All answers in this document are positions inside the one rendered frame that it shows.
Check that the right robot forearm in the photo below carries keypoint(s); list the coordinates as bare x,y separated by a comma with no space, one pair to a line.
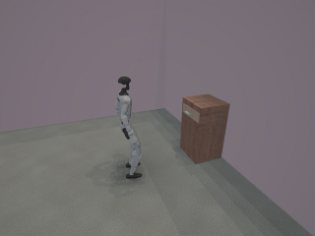
127,126

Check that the left robot upper arm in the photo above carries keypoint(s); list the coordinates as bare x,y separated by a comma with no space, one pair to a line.
116,105

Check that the drawer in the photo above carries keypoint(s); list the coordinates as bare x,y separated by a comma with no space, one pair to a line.
195,115

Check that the cabinet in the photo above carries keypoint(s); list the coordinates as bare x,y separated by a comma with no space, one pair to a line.
203,141

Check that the right robot upper arm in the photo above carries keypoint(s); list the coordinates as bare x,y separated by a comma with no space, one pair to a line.
125,105

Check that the robot head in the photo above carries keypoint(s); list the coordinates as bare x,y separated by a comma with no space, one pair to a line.
124,81

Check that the right robot thigh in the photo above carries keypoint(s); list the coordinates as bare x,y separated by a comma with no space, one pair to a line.
137,149

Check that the robot right hand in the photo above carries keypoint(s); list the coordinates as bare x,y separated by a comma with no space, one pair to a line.
133,140

